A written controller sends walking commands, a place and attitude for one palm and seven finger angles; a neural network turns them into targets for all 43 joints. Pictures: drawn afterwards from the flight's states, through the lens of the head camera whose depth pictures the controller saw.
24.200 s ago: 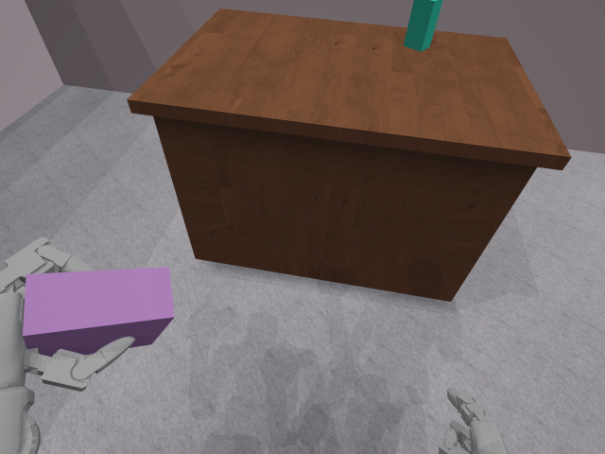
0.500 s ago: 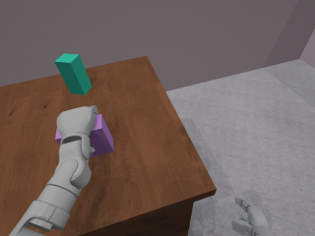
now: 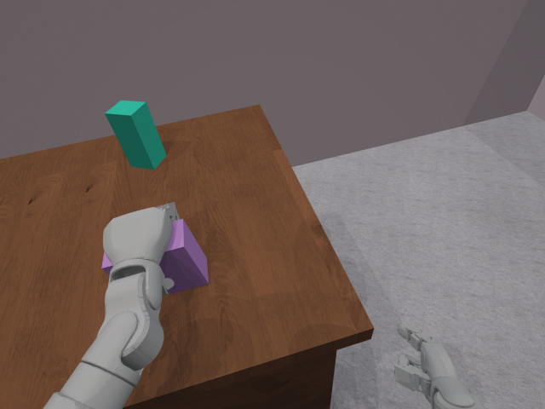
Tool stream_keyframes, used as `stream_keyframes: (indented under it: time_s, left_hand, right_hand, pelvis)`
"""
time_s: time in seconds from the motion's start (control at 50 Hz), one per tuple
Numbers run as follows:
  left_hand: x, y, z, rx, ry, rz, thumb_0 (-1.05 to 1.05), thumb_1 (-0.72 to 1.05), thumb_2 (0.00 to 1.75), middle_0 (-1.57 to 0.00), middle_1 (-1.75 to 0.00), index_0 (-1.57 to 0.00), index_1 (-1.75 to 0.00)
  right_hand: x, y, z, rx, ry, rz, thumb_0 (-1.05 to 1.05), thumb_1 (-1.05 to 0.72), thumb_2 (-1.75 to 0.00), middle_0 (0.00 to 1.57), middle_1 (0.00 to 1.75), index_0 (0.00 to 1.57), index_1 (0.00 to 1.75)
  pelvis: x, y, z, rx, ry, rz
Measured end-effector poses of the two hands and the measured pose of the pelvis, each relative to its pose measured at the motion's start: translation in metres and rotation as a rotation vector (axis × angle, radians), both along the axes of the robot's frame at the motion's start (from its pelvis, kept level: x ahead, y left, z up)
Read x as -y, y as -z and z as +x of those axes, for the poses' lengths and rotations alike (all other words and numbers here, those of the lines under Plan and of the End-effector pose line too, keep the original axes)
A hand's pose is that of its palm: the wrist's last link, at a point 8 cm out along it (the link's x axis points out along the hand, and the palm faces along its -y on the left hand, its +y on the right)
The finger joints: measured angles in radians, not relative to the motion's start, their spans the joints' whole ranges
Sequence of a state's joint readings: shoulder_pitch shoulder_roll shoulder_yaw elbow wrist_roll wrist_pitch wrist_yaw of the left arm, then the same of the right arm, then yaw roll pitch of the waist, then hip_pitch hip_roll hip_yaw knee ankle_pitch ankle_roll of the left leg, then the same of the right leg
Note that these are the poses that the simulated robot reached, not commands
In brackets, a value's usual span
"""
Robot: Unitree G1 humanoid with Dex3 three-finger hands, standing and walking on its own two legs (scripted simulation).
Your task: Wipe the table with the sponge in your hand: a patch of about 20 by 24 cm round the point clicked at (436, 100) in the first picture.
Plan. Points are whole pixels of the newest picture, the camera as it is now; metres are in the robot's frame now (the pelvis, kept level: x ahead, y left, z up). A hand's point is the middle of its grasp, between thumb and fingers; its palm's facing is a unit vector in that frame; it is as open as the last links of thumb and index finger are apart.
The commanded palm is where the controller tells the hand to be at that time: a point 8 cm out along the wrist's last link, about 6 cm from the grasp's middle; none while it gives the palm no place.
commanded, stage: wipe back along the middle lane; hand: left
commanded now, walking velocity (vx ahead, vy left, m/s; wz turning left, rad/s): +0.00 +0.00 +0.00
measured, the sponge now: (165, 268) +0.30 +0.22 +0.05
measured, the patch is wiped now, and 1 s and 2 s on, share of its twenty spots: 0.50 0.55 0.75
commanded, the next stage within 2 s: slide across to the third lane in 0.38 s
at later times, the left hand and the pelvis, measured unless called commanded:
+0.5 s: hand (154, 283) +0.25 +0.20 +0.10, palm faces +0.14 -0.14 -0.98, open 9.5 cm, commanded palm +0.21 +0.19 +0.13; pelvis -0.01 -0.01 +0.00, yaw -1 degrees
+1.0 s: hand (188, 281) +0.26 +0.15 +0.10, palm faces +0.09 -0.11 -0.99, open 9.5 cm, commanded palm +0.23 +0.13 +0.15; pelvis -0.03 -0.01 +0.00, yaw +1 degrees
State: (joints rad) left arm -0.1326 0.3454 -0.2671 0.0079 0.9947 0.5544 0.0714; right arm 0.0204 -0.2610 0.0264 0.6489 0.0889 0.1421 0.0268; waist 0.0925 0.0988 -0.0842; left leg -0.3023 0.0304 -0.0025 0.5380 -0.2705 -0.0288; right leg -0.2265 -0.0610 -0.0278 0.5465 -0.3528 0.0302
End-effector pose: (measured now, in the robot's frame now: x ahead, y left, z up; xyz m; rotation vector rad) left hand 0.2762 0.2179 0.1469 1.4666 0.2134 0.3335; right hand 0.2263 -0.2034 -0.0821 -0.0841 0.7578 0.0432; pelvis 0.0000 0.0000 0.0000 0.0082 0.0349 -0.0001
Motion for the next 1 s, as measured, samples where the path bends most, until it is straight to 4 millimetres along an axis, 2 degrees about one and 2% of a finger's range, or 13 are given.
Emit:
stream_keyframes:
  time_s: [0.16,0.52,0.74,1.0]
  left_hand:
    - [0.004,0.0,-0.01,0.003,0.005,-0.011,0.03,-0.43,1.08,-0.73,-1.42,-0.75,-1.42]
    - [0.015,-0.002,-0.055,0.059,0.035,-0.068,0.04,-0.43,1.07,-0.73,-1.42,-0.75,-1.43]
    - [0.026,0.0,-0.051,0.017,0.046,-0.028,0.02,-0.44,1.08,-0.74,-1.42,-0.76,-1.42]
    - [0.062,-0.002,-0.044,0.015,0.132,-0.026,0.01,-0.45,1.08,-0.75,-1.41,-0.78,-1.39]
  right_hand:
    - [0.002,-0.006,0.003,0.037,-0.004,0.012,0.01,-0.91,-0.9,0.2,0.3,0.2,0.3]
    - [0.006,-0.009,-0.004,0.061,0.0,0.019,0.01,-0.91,-0.9,0.2,0.3,0.2,0.3]
    - [-0.004,-0.008,-0.006,0.074,-0.027,0.027,0.01,-0.91,-0.9,0.2,0.3,0.2,0.3]
    - [-0.021,-0.013,-0.004,0.104,-0.084,0.075,0.01,-0.91,-0.9,0.2,0.3,0.2,0.3]
  pelvis:
    - [0.004,0.0,-0.001,0.007,0.005,0.0]
    - [0.006,0.001,-0.007,0.033,0.018,0.0]
    - [0.006,0.001,-0.019,0.053,0.003,0.001]
    - [0.012,0.0,-0.03,0.076,-0.009,0.004]
